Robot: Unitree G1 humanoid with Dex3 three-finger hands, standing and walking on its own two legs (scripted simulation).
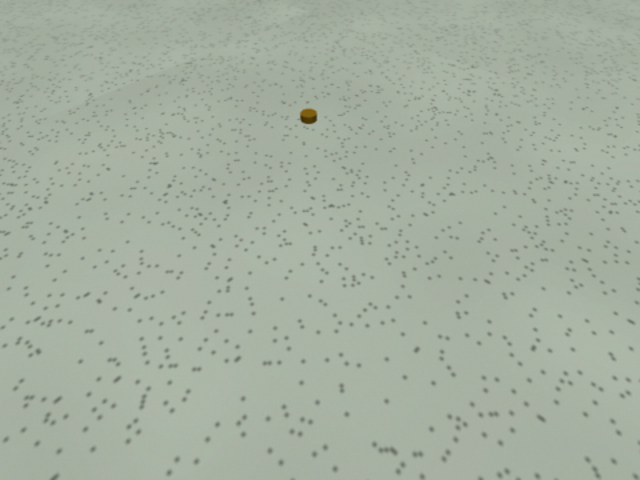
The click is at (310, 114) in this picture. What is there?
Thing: low tin
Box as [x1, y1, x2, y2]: [300, 109, 316, 123]
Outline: 301,111 301,121 305,123 311,123 316,120 316,112 314,110 304,109
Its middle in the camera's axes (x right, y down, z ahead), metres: -0.05 -0.68 +2.26
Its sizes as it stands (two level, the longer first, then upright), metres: 0.094 0.094 0.042
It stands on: the floor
